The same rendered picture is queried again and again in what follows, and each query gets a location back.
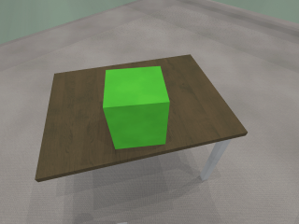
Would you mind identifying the table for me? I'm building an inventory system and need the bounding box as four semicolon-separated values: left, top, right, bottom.
35;54;248;182

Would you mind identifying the carton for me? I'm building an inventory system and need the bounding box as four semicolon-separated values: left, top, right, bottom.
103;66;170;149

